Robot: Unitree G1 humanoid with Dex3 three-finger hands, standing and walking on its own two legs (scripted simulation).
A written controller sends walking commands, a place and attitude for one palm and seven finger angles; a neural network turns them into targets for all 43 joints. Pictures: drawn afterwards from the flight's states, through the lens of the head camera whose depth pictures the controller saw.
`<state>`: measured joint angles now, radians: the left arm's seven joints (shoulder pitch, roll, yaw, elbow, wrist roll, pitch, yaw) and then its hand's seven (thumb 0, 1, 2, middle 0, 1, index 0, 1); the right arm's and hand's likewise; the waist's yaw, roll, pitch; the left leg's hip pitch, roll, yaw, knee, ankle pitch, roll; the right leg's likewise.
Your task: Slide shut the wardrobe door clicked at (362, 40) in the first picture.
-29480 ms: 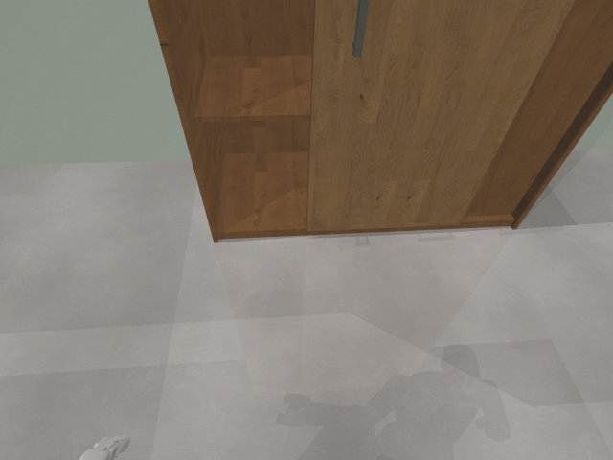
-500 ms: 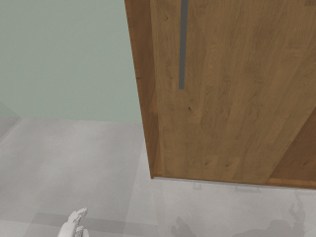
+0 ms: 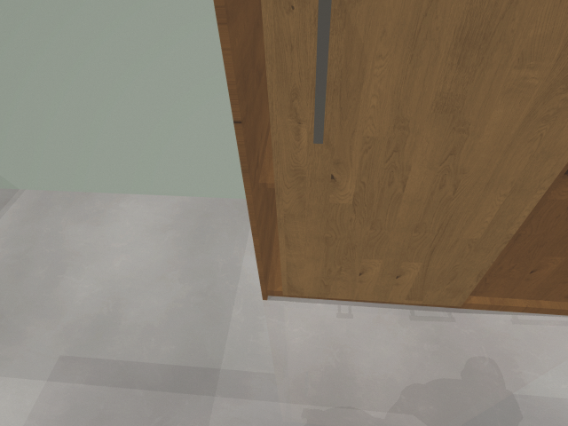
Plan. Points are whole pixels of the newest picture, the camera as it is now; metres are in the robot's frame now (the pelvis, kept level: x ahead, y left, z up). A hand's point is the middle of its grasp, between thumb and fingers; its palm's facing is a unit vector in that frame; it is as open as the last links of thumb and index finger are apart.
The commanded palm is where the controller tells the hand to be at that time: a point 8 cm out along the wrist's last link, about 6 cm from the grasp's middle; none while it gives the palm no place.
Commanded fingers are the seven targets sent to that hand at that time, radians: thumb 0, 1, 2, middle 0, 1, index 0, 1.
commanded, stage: let the arm hang, fingers relaxed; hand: right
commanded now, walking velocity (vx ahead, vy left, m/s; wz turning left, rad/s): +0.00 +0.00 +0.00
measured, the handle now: (321, 63) +0.67 -0.02 +0.20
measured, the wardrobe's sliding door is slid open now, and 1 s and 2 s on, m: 0.06 0.06 0.06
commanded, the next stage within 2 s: look to check the result in 0.78 s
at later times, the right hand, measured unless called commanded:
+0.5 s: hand out of the picture +0.01 -0.19 -0.17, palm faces +0.01 +0.98 -0.20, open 7.4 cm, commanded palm none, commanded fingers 0.00 -0.90 -0.90 0.20 0.30 0.20 0.30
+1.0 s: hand out of the picture +0.07 -0.20 -0.16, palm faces -0.02 +0.97 -0.24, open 7.4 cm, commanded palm none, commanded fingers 0.00 -0.90 -0.90 0.20 0.30 0.20 0.30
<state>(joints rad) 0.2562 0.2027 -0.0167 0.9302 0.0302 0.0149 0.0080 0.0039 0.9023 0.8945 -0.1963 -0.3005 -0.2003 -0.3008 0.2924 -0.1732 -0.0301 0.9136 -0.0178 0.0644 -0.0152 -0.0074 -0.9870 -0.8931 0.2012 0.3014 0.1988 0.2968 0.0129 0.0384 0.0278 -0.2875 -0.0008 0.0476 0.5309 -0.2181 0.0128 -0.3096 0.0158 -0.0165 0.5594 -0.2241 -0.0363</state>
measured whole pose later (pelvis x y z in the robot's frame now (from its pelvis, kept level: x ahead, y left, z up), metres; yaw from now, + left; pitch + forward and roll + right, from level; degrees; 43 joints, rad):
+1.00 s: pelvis +0.04 +0.00 +0.01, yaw +1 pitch -1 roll +0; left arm 0.21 0.21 0.01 1.13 0.02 0.00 0.03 0.00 0.90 0.89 -0.19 -0.30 -0.20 -0.30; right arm 0.18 -0.22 -0.01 1.15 -0.01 0.00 -0.02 0.00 -0.91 -0.89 0.20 0.30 0.20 0.30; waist 0.01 -0.01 0.06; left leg -0.17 0.00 0.02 0.37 -0.18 0.01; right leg -0.17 0.02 -0.04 0.38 -0.19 -0.03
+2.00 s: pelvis +0.12 +0.03 +0.00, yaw +0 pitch -1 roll +1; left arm 0.31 0.12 0.03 1.16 0.02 0.03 0.05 0.00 0.90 0.89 -0.20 -0.30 -0.20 -0.30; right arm 0.31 -0.14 -0.05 1.14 -0.03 -0.01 -0.02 0.00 -0.91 -0.89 0.20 0.30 0.20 0.30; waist 0.00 0.01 0.07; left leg -0.09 -0.06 0.06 0.47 -0.37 0.08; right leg -0.30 -0.04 -0.05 0.88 -0.53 -0.01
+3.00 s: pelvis +0.13 +0.02 +0.00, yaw +3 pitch +0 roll +0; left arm 0.33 0.17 -0.01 1.05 0.02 0.00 0.02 0.00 0.91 0.89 -0.19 -0.30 -0.20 -0.30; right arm 0.28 -0.15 0.01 1.06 -0.01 -0.01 -0.04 0.00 -0.91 -0.89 0.20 0.30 0.20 0.30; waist 0.01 -0.04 0.02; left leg -0.19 -0.02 0.04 0.54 -0.34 0.03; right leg -0.26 -0.02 -0.06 0.56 -0.30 -0.01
